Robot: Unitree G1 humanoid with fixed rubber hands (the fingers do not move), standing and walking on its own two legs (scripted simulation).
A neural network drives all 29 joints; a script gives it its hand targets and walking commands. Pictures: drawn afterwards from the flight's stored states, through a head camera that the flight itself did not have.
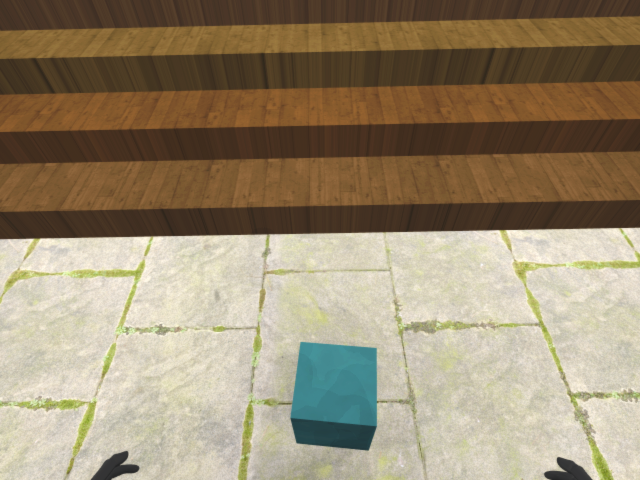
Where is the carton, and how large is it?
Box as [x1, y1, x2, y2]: [290, 342, 376, 450]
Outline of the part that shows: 300,342 290,417 296,442 368,450 376,427 376,348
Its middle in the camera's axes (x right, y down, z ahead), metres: +0.05 +0.45 +1.10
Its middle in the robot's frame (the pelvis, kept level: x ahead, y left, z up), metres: +0.42 -0.01 -0.66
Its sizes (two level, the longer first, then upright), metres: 0.210 0.200 0.250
